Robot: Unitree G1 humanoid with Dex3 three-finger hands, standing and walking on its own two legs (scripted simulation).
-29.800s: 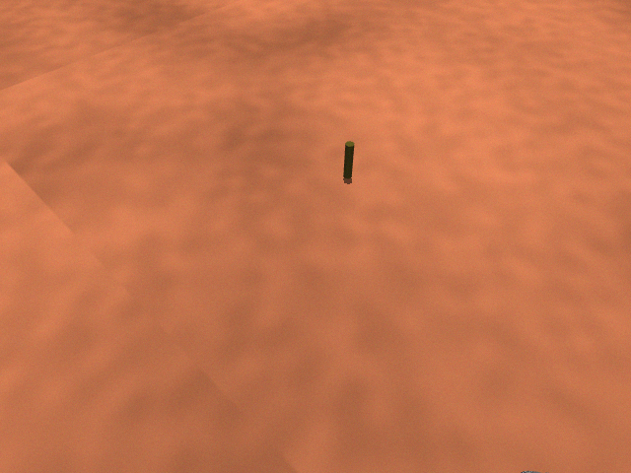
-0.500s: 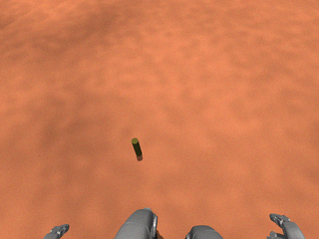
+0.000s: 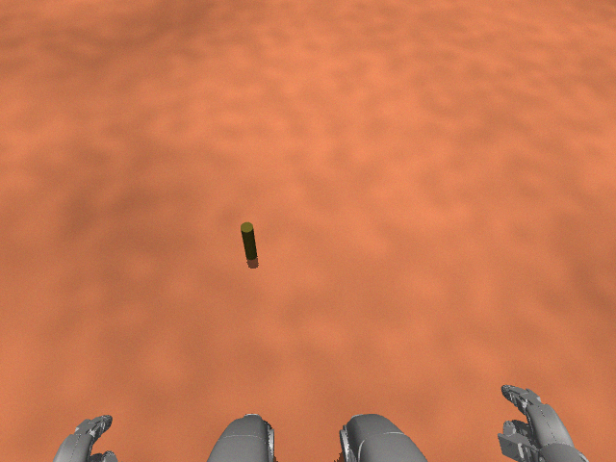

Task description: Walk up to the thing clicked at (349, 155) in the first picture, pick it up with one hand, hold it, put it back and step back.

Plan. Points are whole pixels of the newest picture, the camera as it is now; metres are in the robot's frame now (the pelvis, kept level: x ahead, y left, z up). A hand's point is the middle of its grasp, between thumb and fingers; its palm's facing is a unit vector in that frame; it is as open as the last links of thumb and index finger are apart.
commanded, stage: step back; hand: left
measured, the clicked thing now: (249, 242) +0.77 +0.19 -0.67
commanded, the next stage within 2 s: stand in 1.94 s
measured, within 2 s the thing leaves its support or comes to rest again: neither
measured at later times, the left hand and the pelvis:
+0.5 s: hand out of the picture -0.06 +0.25 -0.15, palm faces +0.06 -0.92 -0.39, open 7.4 cm; pelvis -0.18 -0.03 -0.01, yaw +5 degrees
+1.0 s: hand out of the picture -0.30 +0.21 -0.14, palm faces +0.06 -0.90 -0.44, open 7.4 cm; pelvis -0.34 -0.08 +0.00, yaw +4 degrees
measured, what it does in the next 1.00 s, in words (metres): walks backwards: right foot, then left foot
